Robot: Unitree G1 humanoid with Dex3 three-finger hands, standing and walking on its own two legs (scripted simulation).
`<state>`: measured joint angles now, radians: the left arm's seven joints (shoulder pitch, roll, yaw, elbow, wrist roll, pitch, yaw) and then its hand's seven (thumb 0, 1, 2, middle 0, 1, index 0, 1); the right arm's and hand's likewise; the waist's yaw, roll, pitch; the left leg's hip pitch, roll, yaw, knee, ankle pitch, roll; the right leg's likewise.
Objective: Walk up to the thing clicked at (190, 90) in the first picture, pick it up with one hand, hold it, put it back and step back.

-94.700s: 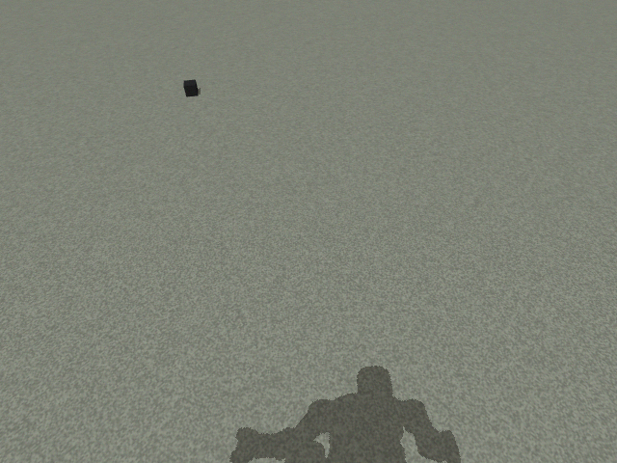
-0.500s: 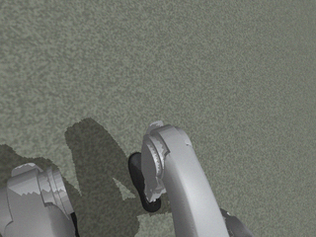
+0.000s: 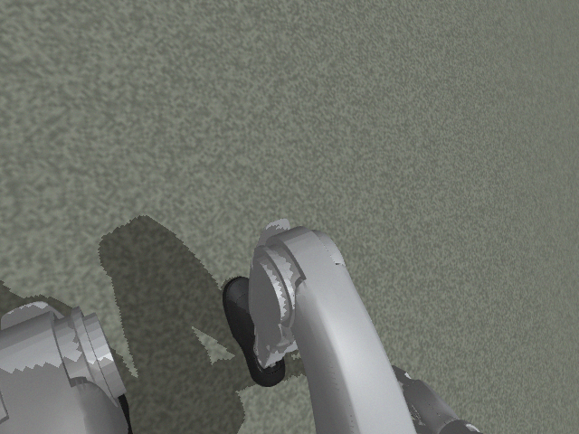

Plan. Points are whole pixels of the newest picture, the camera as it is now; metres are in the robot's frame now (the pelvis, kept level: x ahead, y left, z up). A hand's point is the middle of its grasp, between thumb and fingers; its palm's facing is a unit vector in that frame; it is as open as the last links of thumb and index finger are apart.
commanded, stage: rest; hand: left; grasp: from above
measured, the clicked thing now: out of the picture +0.48 +0.36 -0.27
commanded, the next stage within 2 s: open in 0.08 s
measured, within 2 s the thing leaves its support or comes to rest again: neither
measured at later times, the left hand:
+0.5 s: hand out of the picture +0.48 +0.35 -0.24, palm faces -0.47 -0.10 -0.88, open 12.7 cm
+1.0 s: hand out of the picture +0.47 +0.35 -0.24, palm faces -0.48 -0.11 -0.87, open 14.1 cm
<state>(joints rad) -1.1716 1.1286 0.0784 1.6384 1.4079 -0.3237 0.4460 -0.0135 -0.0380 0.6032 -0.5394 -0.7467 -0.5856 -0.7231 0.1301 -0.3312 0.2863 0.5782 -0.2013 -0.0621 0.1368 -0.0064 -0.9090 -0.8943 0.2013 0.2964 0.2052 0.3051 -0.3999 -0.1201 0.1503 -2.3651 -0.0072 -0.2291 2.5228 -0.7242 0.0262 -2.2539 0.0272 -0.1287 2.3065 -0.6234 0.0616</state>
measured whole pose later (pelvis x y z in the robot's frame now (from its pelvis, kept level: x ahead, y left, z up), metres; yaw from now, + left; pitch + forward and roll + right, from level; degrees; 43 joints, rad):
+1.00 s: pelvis +0.00 +0.00 +0.00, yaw -1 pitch +30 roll -17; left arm -1.14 1.18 0.09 1.60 1.37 -0.35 0.41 0.00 -0.52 1.00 -0.08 -1.02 -0.07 -1.02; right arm 0.11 -0.34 0.34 0.56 -0.22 -0.04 0.12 -0.01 -0.90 -0.89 0.20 0.30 0.21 0.31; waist -0.40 -0.13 0.18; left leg -2.36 0.00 -0.25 2.53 -0.72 0.03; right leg -2.24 0.03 -0.15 2.29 -0.61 0.06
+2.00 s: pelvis -0.01 -0.01 +0.04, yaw +5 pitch +34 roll -13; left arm -1.09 0.97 0.06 1.23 1.18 -0.35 -0.01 0.00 -0.52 0.99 -0.09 -1.01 -0.09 -1.01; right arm 0.17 -0.36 0.17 0.57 -0.12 0.12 0.05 -0.01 -0.91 -0.90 0.20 0.30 0.20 0.30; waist -0.28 -0.01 0.04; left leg -2.29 -0.03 -0.17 2.33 -0.64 0.02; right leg -2.19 -0.02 -0.09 2.17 -0.59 0.04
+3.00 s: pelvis +0.02 -0.01 +0.24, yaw +12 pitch +29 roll -5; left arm -0.23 0.43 0.04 0.46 0.28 0.19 0.03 0.01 0.84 0.87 -0.21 -0.30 -0.20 -0.30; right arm 0.07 -0.25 0.01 0.55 0.03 -0.02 -0.02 0.00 -0.90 -0.89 0.20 0.30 0.20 0.30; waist -0.08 0.03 -0.20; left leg -1.60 0.00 -0.09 1.72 -0.63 0.00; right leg -1.56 -0.03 -0.05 1.63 -0.58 0.04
